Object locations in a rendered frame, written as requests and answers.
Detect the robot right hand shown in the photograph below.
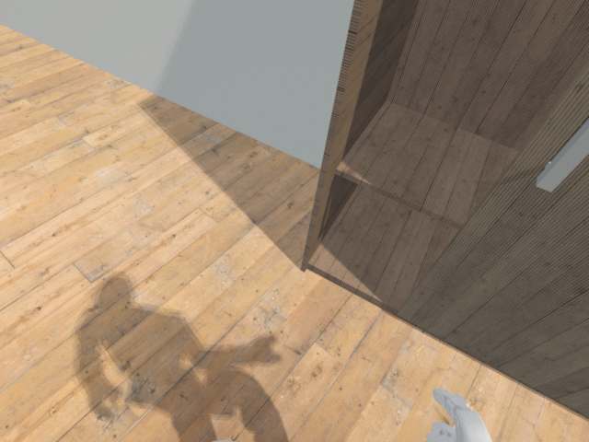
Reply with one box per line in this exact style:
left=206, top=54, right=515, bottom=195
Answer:
left=426, top=388, right=492, bottom=442

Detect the wardrobe door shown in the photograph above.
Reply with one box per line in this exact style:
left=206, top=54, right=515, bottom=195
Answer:
left=397, top=61, right=589, bottom=416

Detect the handle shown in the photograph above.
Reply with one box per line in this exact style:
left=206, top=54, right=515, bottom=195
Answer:
left=537, top=120, right=589, bottom=192

